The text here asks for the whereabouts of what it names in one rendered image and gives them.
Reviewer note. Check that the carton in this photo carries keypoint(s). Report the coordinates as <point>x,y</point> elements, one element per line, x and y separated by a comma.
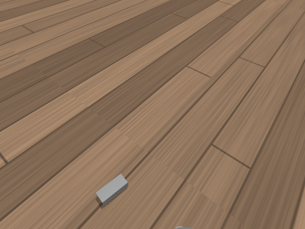
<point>112,189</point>

